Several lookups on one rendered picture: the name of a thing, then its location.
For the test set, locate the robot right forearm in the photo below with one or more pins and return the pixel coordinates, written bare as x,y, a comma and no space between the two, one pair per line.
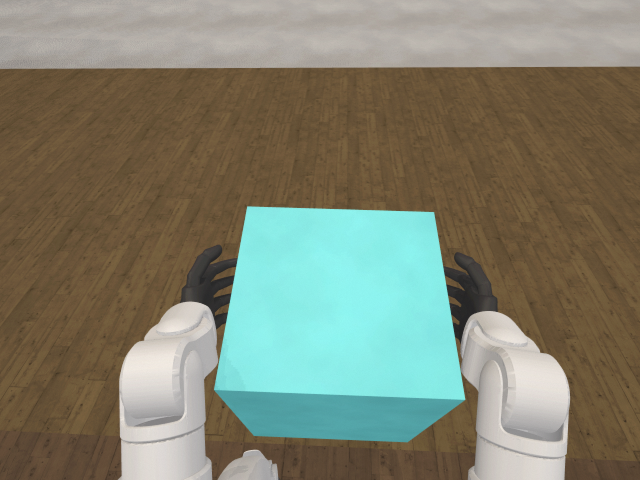
523,402

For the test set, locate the robot left forearm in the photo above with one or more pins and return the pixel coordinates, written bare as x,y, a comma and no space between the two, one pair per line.
162,397

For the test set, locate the robot left shin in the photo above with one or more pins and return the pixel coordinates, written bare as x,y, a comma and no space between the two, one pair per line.
252,453

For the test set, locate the carton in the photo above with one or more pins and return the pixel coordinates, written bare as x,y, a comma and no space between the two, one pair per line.
339,326

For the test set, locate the left robot thigh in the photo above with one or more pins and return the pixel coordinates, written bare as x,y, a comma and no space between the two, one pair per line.
250,468

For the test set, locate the robot left hand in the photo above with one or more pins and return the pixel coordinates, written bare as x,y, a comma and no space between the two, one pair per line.
199,287

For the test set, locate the robot right hand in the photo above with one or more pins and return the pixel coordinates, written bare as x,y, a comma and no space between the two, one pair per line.
477,296

